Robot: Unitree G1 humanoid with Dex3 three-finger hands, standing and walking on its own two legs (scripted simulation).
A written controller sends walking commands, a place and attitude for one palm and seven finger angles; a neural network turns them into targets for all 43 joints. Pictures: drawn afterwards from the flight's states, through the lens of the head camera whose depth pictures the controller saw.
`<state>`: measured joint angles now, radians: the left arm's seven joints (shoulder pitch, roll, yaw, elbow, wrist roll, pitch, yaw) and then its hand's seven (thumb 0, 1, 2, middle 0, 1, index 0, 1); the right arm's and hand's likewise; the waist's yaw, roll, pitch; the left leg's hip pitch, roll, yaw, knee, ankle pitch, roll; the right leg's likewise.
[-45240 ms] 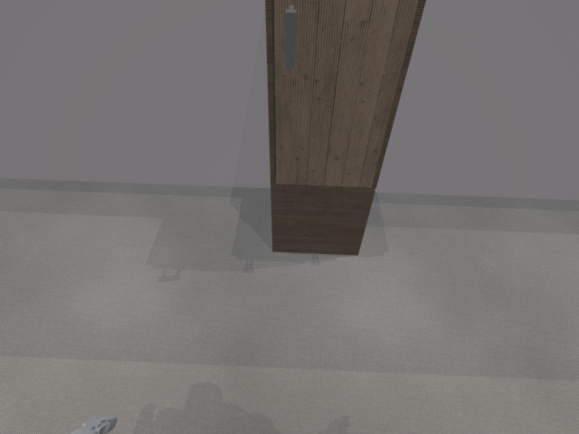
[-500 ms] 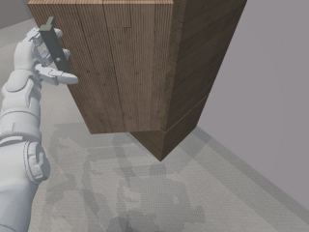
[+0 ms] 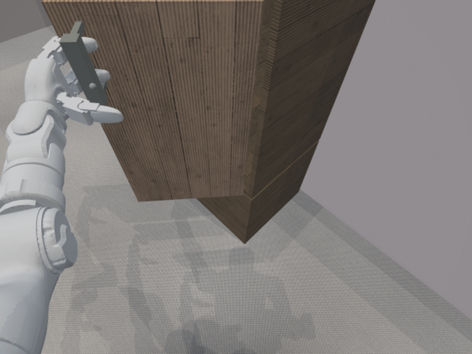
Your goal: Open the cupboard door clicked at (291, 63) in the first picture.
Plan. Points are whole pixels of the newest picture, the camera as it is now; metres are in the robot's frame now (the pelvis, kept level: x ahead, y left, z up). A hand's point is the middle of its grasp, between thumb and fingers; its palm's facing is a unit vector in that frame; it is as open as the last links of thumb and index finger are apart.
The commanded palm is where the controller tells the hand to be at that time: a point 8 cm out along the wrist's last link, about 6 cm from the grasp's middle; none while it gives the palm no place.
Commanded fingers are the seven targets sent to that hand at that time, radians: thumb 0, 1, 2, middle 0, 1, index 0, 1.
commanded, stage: close the thumb around the handle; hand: left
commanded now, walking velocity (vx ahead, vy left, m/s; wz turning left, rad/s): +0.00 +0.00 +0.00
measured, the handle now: (89, 67) +0.56 +0.22 +0.17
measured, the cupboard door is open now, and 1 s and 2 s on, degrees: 50 53 100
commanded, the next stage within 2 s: pull the door open along its arc in 0.64 s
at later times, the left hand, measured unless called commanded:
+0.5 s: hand (97, 81) +0.52 +0.19 +0.18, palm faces +0.02 -1.00 +0.01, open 6.5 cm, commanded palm +0.49 +0.24 +0.17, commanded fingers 0.00 0.90 0.90 -0.40 -1.35 -0.40 -1.35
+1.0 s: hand (98, 88) +0.50 +0.19 +0.17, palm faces +0.03 -1.00 +0.00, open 5.8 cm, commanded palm +0.45 +0.24 +0.17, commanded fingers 0.00 0.90 0.90 -0.40 -1.35 -0.40 -1.35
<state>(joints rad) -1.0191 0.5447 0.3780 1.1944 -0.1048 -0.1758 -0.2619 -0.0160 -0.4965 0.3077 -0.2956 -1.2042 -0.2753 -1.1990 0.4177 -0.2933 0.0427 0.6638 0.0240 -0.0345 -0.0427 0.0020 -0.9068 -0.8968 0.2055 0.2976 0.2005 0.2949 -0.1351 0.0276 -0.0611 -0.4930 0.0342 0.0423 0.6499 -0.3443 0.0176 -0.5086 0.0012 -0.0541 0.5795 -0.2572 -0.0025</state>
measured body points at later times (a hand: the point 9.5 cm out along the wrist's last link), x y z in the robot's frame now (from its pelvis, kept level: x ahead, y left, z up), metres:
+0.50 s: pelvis +0.01 +0.01 +0.00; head +0.07 +0.01 +0.44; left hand +0.51 +0.25 +0.18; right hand +0.01 -0.26 -0.12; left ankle -0.02 +0.10 -0.72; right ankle +0.01 -0.12 -0.72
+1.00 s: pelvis +0.02 +0.00 +0.00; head +0.07 +0.00 +0.45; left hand +0.49 +0.25 +0.17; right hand +0.04 -0.27 -0.11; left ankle -0.02 +0.10 -0.72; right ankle +0.01 -0.12 -0.72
